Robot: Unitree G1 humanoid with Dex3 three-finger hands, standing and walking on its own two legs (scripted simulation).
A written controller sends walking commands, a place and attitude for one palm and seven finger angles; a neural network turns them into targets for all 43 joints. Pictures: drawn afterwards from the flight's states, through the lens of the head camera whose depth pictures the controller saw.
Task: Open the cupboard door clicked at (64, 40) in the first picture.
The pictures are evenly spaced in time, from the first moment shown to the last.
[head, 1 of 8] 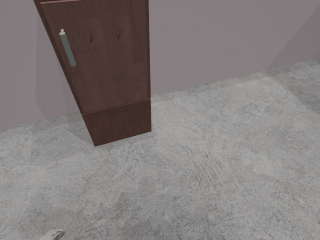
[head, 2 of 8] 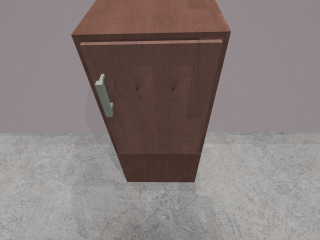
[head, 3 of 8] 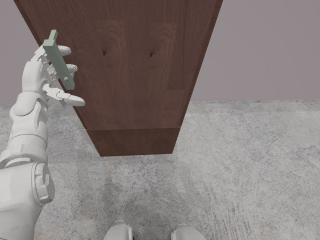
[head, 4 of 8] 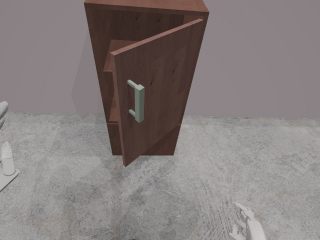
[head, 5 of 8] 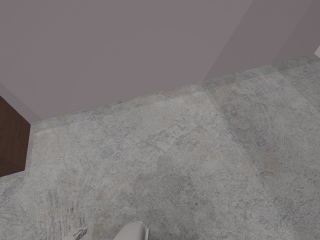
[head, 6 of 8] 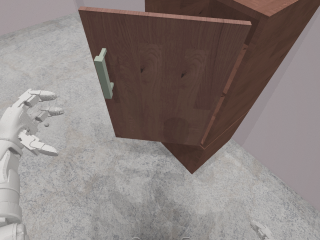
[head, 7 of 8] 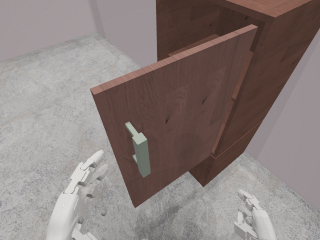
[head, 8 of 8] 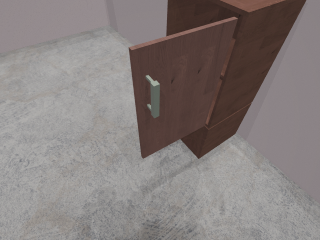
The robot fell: no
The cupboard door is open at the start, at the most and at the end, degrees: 0 89 87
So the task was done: yes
